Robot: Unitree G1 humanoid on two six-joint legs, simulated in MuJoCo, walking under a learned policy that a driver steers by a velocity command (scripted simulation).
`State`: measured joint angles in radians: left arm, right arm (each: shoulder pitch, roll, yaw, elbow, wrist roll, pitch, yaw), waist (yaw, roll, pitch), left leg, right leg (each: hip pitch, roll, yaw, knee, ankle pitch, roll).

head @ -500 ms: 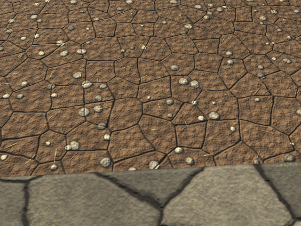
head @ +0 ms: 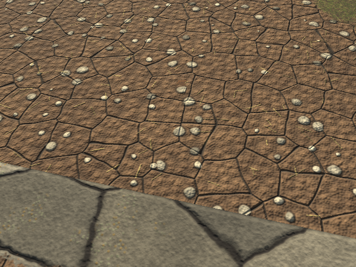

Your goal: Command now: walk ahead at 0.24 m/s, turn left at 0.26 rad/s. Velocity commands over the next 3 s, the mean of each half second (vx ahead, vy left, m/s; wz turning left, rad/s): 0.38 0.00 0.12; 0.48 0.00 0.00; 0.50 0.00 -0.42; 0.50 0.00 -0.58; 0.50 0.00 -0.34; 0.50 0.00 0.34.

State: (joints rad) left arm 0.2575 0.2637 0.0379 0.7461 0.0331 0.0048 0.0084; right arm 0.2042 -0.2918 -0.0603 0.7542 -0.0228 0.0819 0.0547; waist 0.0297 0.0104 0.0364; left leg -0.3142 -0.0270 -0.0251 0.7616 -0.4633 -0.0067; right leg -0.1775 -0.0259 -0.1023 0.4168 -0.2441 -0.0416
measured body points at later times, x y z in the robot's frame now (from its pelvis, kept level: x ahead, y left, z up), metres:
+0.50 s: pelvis +0.18 +0.01 -0.02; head +0.22 +0.01 +0.43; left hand +0.38 +0.25 -0.12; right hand +0.13 -0.26 -0.16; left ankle -0.02 +0.11 -0.74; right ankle +0.33 -0.09 -0.73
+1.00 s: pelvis +0.46 +0.00 -0.01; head +0.50 +0.00 +0.44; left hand +0.39 +0.24 -0.15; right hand +0.67 -0.22 -0.12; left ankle +0.64 +0.12 -0.71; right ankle +0.33 -0.08 -0.74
